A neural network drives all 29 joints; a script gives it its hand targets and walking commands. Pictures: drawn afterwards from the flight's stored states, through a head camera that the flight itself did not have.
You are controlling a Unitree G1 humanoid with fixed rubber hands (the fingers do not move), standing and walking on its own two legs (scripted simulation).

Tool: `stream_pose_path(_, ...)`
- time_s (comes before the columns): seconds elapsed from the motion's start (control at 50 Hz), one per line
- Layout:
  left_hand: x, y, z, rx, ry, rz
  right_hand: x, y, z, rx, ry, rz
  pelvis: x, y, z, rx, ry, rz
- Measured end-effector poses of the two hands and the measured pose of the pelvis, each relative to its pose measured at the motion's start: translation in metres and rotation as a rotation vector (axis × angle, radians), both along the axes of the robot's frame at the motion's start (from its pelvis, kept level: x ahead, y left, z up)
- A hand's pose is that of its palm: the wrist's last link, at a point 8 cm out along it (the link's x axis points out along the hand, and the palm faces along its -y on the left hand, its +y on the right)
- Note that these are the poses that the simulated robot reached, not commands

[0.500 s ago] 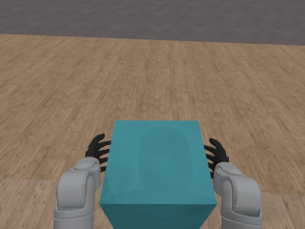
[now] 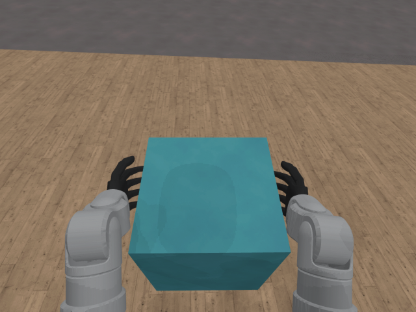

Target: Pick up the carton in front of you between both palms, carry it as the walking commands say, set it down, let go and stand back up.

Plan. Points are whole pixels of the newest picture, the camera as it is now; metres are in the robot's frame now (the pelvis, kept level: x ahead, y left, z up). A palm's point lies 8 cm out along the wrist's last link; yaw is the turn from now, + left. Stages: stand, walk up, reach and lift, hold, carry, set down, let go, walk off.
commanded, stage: carry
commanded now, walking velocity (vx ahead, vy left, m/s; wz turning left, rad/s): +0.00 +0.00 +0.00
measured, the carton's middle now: (207, 219) +0.30 -0.01 +0.03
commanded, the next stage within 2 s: none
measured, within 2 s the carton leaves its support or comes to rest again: neither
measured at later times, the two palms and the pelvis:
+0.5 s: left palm (142, 99) +0.59 +0.15 +0.10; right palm (260, 102) +0.60 -0.15 +0.09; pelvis +0.21 -0.01 +0.00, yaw +2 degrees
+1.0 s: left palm (122, 74) +0.64 +0.20 +0.13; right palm (241, 76) +0.65 -0.10 +0.14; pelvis +0.28 +0.04 +0.02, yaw +2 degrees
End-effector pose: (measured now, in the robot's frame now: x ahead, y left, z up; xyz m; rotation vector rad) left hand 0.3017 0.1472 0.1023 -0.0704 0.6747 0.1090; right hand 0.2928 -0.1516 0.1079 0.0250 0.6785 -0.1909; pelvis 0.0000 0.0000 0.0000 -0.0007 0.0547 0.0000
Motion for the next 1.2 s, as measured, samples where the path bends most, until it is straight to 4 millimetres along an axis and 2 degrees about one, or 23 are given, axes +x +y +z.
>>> stream_pose_path(0.12,0.087,0.004,0.014,0.012,0.025,-0.012,0.086,0.005,0.014,-0.023,0.028,0.013,0.057,0.007,0.017,-0.021,0.017,0.007)
stream_pose_path(0.22,0.159,0.009,0.025,0.043,0.009,0.002,0.168,0.009,0.024,-0.035,0.013,0.063,0.105,0.001,0.017,-0.016,0.026,0.021)
stream_pose_path(0.34,0.237,0.005,0.025,0.097,0.011,0.028,0.257,0.005,0.011,-0.016,0.011,0.118,0.169,-0.01,-0.007,0.004,0.011,0.03)
stream_pose_path(0.4,0.262,0.002,0.013,0.113,0.072,0.027,0.284,0.002,-0.004,0.001,0.072,0.123,0.188,-0.011,-0.006,-0.004,0.025,0.035)
stream_pose_path(0.48,0.282,0.003,-0.003,0.087,0.128,0.038,0.305,0.003,-0.016,0.002,0.129,0.117,0.206,-0.012,0.0,0.009,0.046,0.039)
stream_pose_path(0.56,0.296,0.006,-0.007,0.049,0.102,0.053,0.32,0.006,-0.014,0.009,0.103,0.091,0.222,-0.009,0.005,0.015,0.056,0.034)
stream_pose_path(0.72,0.323,0.018,0.015,0.016,0.011,0.053,0.339,0.017,0.011,0.014,0.012,0.056,0.247,0.006,0.015,0.001,0.076,0.025)
stream_pose_path(0.92,0.336,0.044,0.029,0.035,0.025,0.046,0.355,0.043,0.024,-0.008,0.027,0.082,0.272,0.027,0.019,-0.02,0.059,0.03)
stream_pose_path(1.06,0.343,0.064,0.026,0.043,0.054,0.026,0.361,0.063,0.026,-0.03,0.058,0.087,0.279,0.043,0.02,-0.025,0.055,0.036)
stream_pose_path(1.14,0.353,0.064,0.027,0.045,0.059,0.017,0.365,0.063,0.023,-0.031,0.063,0.08,0.286,0.047,0.02,-0.031,0.046,0.044)
stream_pose_path(1.2,0.365,0.06,0.028,0.054,0.042,0.014,0.375,0.059,0.019,-0.017,0.045,0.074,0.297,0.048,0.012,-0.014,0.035,0.043)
